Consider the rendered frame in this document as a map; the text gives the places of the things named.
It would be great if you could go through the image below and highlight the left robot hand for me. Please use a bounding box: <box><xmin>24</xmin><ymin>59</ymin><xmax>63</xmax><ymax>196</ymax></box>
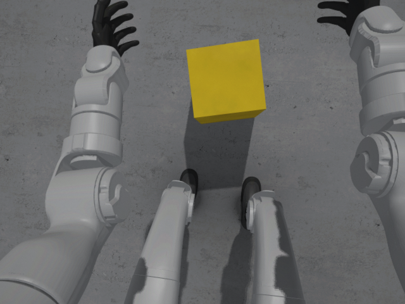
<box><xmin>92</xmin><ymin>0</ymin><xmax>139</xmax><ymax>57</ymax></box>

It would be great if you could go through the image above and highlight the robot left shin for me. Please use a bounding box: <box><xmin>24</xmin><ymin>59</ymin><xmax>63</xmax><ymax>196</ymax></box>
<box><xmin>161</xmin><ymin>180</ymin><xmax>192</xmax><ymax>198</ymax></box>

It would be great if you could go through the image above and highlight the carton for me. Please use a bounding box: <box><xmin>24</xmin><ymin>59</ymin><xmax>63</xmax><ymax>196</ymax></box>
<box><xmin>186</xmin><ymin>39</ymin><xmax>266</xmax><ymax>124</ymax></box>

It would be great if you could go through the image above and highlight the robot left forearm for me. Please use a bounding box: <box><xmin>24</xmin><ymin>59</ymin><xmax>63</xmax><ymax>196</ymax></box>
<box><xmin>45</xmin><ymin>45</ymin><xmax>129</xmax><ymax>217</ymax></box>

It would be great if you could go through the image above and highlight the robot right foot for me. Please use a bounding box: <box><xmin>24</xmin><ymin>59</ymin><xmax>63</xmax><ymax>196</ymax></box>
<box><xmin>241</xmin><ymin>177</ymin><xmax>261</xmax><ymax>231</ymax></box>

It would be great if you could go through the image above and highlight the robot right forearm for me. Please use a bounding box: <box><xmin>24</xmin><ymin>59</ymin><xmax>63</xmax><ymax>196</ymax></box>
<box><xmin>349</xmin><ymin>6</ymin><xmax>405</xmax><ymax>137</ymax></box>

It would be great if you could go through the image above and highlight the left robot upper arm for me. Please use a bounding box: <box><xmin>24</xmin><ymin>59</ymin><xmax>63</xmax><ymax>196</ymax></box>
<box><xmin>0</xmin><ymin>167</ymin><xmax>132</xmax><ymax>304</ymax></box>

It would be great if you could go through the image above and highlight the right robot upper arm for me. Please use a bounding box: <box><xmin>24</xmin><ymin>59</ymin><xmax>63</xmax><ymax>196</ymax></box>
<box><xmin>350</xmin><ymin>130</ymin><xmax>405</xmax><ymax>293</ymax></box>

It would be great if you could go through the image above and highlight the right robot hand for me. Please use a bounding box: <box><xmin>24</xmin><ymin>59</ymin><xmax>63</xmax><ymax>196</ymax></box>
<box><xmin>317</xmin><ymin>0</ymin><xmax>380</xmax><ymax>36</ymax></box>

